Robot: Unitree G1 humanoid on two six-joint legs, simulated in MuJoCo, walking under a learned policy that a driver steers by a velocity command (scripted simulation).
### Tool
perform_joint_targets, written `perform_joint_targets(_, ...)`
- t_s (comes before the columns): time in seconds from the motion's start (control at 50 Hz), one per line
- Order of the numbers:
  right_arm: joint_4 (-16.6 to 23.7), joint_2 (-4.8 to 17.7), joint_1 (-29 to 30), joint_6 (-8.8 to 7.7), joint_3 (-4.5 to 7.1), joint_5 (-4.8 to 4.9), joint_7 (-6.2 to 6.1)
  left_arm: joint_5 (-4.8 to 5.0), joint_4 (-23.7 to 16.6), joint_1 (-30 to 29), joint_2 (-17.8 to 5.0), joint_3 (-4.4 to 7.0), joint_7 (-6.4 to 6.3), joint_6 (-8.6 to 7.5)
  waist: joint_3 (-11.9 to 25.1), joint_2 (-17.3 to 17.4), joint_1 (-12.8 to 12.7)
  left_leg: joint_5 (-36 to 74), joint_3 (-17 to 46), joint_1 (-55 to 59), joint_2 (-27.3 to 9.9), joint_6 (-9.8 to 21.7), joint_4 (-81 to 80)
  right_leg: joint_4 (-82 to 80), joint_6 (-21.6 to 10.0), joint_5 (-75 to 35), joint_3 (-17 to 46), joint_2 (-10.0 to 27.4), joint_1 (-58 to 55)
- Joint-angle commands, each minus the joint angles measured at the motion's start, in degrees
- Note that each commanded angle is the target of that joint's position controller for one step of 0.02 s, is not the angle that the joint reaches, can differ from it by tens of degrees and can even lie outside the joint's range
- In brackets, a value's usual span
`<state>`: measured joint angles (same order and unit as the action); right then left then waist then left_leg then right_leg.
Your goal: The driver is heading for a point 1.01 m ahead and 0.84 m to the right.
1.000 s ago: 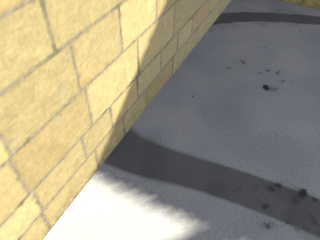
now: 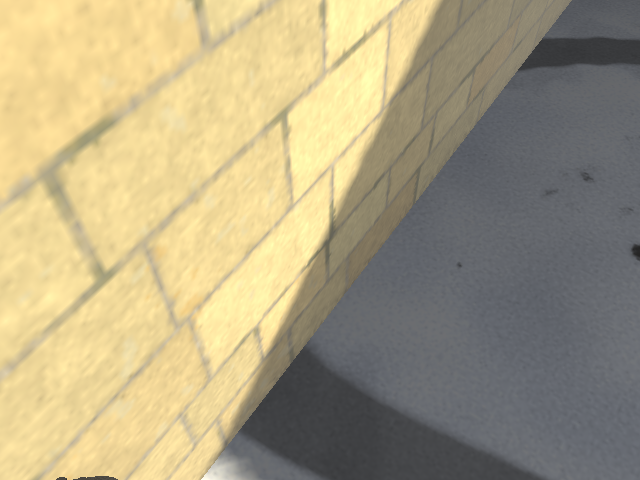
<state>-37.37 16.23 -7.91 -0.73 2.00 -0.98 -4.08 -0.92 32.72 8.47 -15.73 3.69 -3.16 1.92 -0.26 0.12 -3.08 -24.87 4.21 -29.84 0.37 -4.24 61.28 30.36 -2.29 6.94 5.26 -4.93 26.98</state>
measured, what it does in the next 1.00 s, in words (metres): steps on the spot, turning right: left foot, then right foot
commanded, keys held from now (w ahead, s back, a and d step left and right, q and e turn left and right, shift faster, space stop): e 1.00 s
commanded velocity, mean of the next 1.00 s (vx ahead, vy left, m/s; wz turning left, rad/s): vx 0.01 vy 0.00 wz -0.57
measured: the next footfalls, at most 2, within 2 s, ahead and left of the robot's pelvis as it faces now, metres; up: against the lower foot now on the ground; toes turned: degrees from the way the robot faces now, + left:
left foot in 0.12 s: +0.07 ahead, +0.14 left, +0.00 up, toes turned -8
right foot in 0.48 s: +0.03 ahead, -0.15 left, +0.00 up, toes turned -18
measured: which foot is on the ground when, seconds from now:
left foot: up 0.00-0.10, down 0.12-0.48, up 0.50-0.96, down 0.98-1.00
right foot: down 0.00-0.14, up 0.16-0.46, down 0.48-0.98, up 1.00-1.00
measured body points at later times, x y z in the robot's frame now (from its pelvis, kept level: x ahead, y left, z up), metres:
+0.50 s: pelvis +0.01 -0.03 +0.00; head +0.04 -0.03 +0.45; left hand +0.27 +0.15 -0.09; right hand +0.01 -0.34 -0.10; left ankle +0.02 +0.14 -0.72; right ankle -0.01 -0.14 -0.73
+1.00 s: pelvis +0.02 -0.03 +0.00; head +0.05 -0.03 +0.45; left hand +0.33 +0.09 -0.08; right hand +0.01 -0.35 -0.07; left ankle +0.09 +0.06 -0.73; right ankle -0.01 -0.14 -0.72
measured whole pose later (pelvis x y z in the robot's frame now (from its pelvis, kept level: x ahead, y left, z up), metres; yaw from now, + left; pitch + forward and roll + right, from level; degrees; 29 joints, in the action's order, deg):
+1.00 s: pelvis +0.02 -0.03 +0.00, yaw -37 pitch +2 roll +0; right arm -37.8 14.9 -7.1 -1.7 3.6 -1.2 -1.0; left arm 2.8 33.2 8.8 -17.4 4.8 -2.1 3.6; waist 0.0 -2.4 0.0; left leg -14.2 4.3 -17.5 3.2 0.2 30.6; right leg 36.7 -1.3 19.5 15.6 -9.6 21.8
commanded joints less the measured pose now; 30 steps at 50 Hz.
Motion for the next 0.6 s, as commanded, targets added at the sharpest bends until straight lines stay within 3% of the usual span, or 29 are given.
perform_joint_targets(0.02,2.22,2.75,-3.75,-0.63,1.11,0.52,0.31,-0.24,-5.23,-4.45,-6.77,2.28,0.09,0.27,8.90,-8.90,2.08,0.10,-0.28,1.46,0.36,-0.58,-11.83,-9.50,-8.74,2.20,16.64,9.98,-9.37)
perform_joint_targets(0.06,1.22,3.40,-5.16,-1.14,1.36,0.93,1.15,0.24,-5.43,-3.93,-7.42,2.52,0.63,1.11,9.74,-10.11,1.47,0.49,-0.81,4.10,1.04,-0.61,-17.40,-9.01,-9.26,5.85,19.25,10.24,-9.50)
perform_joint_targets(0.08,-0.35,3.93,-7.03,-1.52,1.66,1.57,1.49,0.38,-5.33,-3.89,-7.35,2.56,0.48,1.36,10.42,-11.12,1.47,1.97,-1.84,6.71,1.09,0.01,-21.84,-8.85,-8.36,7.56,18.77,10.00,-9.30)
perform_joint_targets(0.12,-2.35,5.49,-10.95,-1.79,2.73,1.32,2.12,1.01,-5.44,-4.34,-6.64,2.35,0.38,1.60,9.03,-9.22,3.67,9.20,-2.21,16.99,-0.18,2.33,-34.76,-5.61,-4.85,14.83,17.41,6.76,-2.26)
perform_joint_targets(0.14,-2.34,10.08,-12.30,-1.62,4.01,-0.70,1.78,0.90,-6.73,-5.93,-4.17,1.58,0.59,1.34,6.71,-1.27,4.01,4.48,7.45,21.62,-11.10,6.79,-39.16,3.21,-1.46,18.75,12.31,3.24,7.84)
perform_joint_targets(0.16,-1.83,13.60,-9.03,-1.58,5.23,-2.85,1.49,1.44,-8.45,-7.46,-4.01,1.44,1.52,0.29,3.47,18.61,3.32,10.99,24.87,18.43,-21.49,16.36,-45.33,17.21,1.35,23.99,1.49,-3.09,15.31)
perform_joint_targets(0.18,0.93,11.35,-4.71,-2.52,4.58,-3.50,1.15,0.40,-7.75,-7.44,-7.46,2.53,2.20,-0.81,4.03,16.64,3.20,20.20,27.56,17.94,-26.28,19.98,-45.48,29.77,2.58,24.15,5.23,0.21,17.61)
perform_joint_targets(0.2,1.53,9.42,-2.29,-3.06,4.31,-2.29,0.50,0.44,-5.65,-5.37,-8.53,3.21,2.73,-0.98,5.62,10.66,1.89,25.01,21.21,19.22,-23.66,17.77,-42.93,35.13,2.79,20.64,5.23,0.86,16.64)
perform_joint_targets(0.22,2.15,8.16,-0.14,-2.89,3.82,-1.18,0.30,0.28,-3.51,-2.70,-7.57,3.01,2.81,-0.35,5.85,6.81,0.80,28.43,15.26,20.56,-19.88,15.04,-41.03,37.49,3.43,18.24,3.51,1.61,16.19)
perform_joint_targets(0.24,1.73,7.40,-0.49,-2.82,3.60,-0.11,0.04,-0.27,-3.13,-2.51,-6.22,2.49,2.90,0.16,5.13,5.94,1.30,32.67,11.71,21.57,-18.51,14.03,-39.94,39.89,4.32,15.50,2.85,2.37,17.22)
perform_joint_targets(0.26,1.10,7.19,-1.98,-2.30,3.45,-0.25,-0.38,0.00,-2.26,-1.93,-4.21,1.68,3.17,0.32,5.27,5.11,1.82,35.13,7.56,21.80,-17.30,12.91,-40.12,39.51,4.91,13.58,0.72,2.47,16.76)
perform_joint_targets(0.32,0.44,7.60,-5.14,-0.66,3.47,-0.96,-0.72,1.19,-3.42,-6.30,-2.29,0.57,3.77,0.55,4.70,8.42,4.86,31.29,1.14,22.03,-15.52,12.72,-40.90,29.41,6.60,10.59,-3.57,3.73,13.43)
perform_joint_targets(0.36,0.14,9.13,-5.89,0.34,3.59,-0.57,-0.23,1.35,-4.06,-6.02,-1.31,0.18,4.57,0.29,4.72,12.33,5.49,30.36,-2.19,19.67,-15.04,12.55,-40.20,20.24,6.09,14.06,-6.70,3.41,5.60)
perform_joint_targets(0.4,-0.28,11.26,-7.64,0.74,4.19,0.11,0.26,1.35,-3.91,-5.07,-2.76,0.72,5.37,-0.05,4.96,13.59,6.12,27.58,-2.40,19.25,-16.67,12.23,-39.34,13.95,4.89,13.80,-9.21,2.30,0.63)
perform_joint_targets(0.44,-0.21,11.82,-6.09,0.28,4.39,0.92,0.40,1.13,-2.87,-1.03,-4.22,1.56,5.68,-0.11,4.71,14.69,3.81,24.30,-3.02,18.12,-17.20,10.31,-36.80,4.15,2.40,7.37,-10.58,1.66,-5.56)
perform_joint_targets(0.46,-1.41,10.81,-7.16,-0.30,4.26,1.32,0.97,0.92,-1.42,3.95,-4.71,2.01,5.21,-0.60,5.36,13.43,2.23,22.62,-4.51,16.44,-16.25,8.18,-33.06,-2.84,0.40,4.27,-10.25,0.83,-11.86)
perform_joint_targets(0.48,-2.29,8.46,-9.48,-0.73,3.61,0.97,1.27,0.79,-0.75,7.02,-6.20,2.78,4.77,-0.64,6.66,7.34,1.13,21.69,-8.35,10.81,-14.18,4.75,-24.55,-6.94,-1.60,-3.71,-6.86,1.89,-21.13)
perform_joint_targets(0.5,0.88,4.16,-7.20,-1.18,2.08,-1.69,1.64,-0.11,-1.63,10.13,-13.37,4.44,3.65,-0.72,7.87,-11.81,0.85,-4.96,-12.85,-8.39,-7.79,-1.42,-2.46,-6.09,-7.96,-28.90,14.16,16.71,-34.04)
perform_joint_targets(0.52,4.85,3.65,-2.58,-2.02,1.53,-1.39,1.35,-1.09,-3.74,7.68,-17.11,4.47,3.75,-1.42,11.76,-15.65,0.40,-14.72,-3.51,-15.12,-2.77,-3.42,9.36,-6.41,-19.67,-39.71,27.31,26.52,-30.76)
perform_joint_targets(0.54,4.50,6.71,0.04,-2.16,2.18,0.02,1.04,-0.83,-4.32,6.92,-14.51,3.89,3.84,-2.20,12.20,-10.02,-1.40,-12.18,0.53,-14.43,-3.20,-3.13,14.62,-8.60,-20.54,-30.88,26.56,24.83,-27.96)
perform_joint_targets(0.56,3.68,8.05,-0.21,-1.85,2.63,0.98,0.81,0.34,-4.07,4.18,-11.03,2.82,3.42,-2.75,9.27,-6.16,0.47,-7.11,1.00,-14.34,-3.95,-2.49,14.95,-8.16,-16.67,-22.47,22.10,21.32,-25.28)
perform_joint_targets(0.58,2.47,8.21,-1.00,-1.25,2.88,0.49,0.27,1.31,-4.61,1.40,-9.35,2.18,3.04,-2.71,7.65,-3.57,1.95,-2.24,1.38,-13.16,-4.89,-2.24,12.38,-8.07,-12.95,-16.22,18.70,18.19,-21.74)
perform_joint_targets(0.6,2.83,8.90,-1.16,-0.88,3.31,0.10,-0.09,1.72,-5.12,-1.16,-8.82,1.75,2.71,-2.30,6.37,-5.14,3.22,0.55,1.58,-10.65,-4.81,-2.09,10.42,-8.45,-11.44,-14.32,17.11,16.30,-17.42)
Velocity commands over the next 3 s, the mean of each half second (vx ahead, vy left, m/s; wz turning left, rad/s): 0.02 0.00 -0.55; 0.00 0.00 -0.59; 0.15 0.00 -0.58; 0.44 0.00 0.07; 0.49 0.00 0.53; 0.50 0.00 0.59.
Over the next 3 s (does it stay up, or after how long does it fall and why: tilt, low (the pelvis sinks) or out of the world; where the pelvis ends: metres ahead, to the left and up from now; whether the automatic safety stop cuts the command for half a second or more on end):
stays up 0.58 -0.66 0.00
